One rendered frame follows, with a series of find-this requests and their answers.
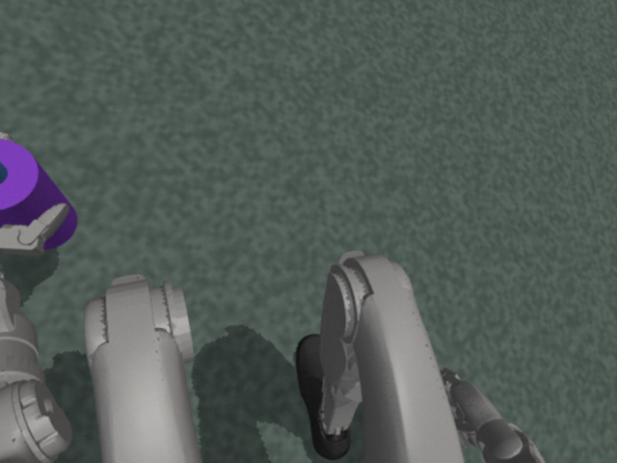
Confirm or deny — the right robot foot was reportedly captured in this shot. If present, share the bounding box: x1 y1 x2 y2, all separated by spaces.
296 334 351 460

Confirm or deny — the bottle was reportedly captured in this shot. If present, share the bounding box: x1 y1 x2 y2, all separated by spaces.
0 139 77 250

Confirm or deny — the right robot arm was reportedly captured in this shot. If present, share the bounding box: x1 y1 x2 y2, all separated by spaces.
475 419 546 463

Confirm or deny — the right robot hand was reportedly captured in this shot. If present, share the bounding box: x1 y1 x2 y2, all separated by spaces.
440 368 503 449

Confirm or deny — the left robot hand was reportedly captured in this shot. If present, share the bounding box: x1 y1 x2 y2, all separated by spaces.
0 132 69 256

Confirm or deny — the left robot arm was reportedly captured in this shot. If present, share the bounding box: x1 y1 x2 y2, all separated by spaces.
0 263 72 463

